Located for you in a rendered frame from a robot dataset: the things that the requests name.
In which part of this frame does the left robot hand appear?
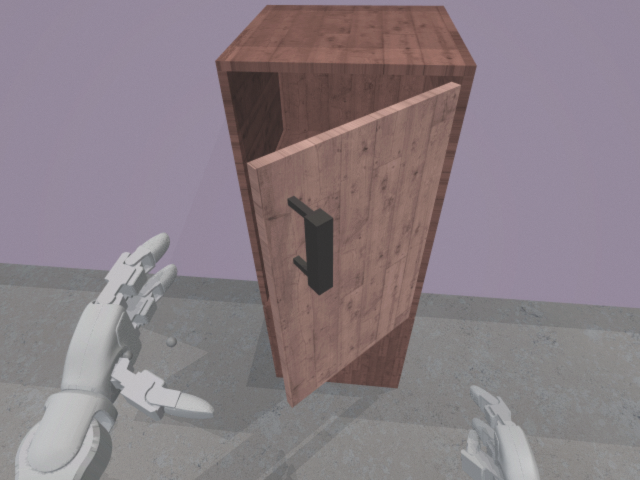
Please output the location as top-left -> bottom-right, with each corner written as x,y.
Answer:
61,233 -> 215,421

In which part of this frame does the right robot hand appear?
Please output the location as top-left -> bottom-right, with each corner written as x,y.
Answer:
461,385 -> 540,480

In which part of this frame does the handle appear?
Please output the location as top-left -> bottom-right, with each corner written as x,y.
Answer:
287,196 -> 333,295

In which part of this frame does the cupboard door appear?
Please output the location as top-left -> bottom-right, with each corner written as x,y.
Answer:
247,82 -> 461,408

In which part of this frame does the left robot forearm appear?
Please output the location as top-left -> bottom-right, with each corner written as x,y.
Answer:
15,390 -> 118,480

